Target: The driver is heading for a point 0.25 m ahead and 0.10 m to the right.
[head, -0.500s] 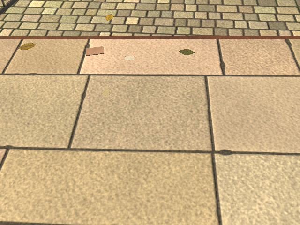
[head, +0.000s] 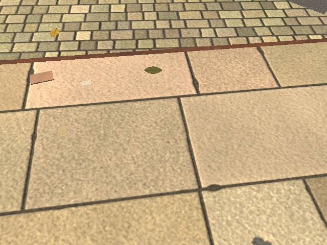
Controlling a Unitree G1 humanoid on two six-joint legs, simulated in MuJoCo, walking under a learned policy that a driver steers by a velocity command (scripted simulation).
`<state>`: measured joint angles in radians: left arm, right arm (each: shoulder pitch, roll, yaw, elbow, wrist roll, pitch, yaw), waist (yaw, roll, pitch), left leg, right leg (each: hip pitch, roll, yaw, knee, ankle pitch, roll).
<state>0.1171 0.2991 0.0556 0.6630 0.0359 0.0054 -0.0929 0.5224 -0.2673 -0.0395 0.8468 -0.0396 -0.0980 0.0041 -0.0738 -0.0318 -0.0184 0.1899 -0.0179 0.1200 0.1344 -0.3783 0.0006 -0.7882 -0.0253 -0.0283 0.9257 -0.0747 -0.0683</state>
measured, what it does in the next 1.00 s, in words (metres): walks ahead: right foot, then left foot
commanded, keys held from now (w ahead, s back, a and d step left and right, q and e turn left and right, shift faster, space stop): w+e+shift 0.04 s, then shift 0.96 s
